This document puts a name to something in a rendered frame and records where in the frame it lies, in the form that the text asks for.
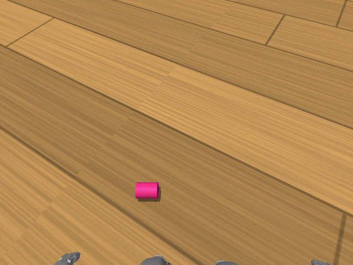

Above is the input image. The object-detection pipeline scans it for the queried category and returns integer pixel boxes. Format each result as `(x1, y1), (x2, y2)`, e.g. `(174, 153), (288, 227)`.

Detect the left robot hand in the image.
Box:
(54, 252), (80, 265)

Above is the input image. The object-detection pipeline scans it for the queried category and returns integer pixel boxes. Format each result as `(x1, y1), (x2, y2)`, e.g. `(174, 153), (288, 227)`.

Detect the can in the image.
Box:
(135, 182), (159, 199)

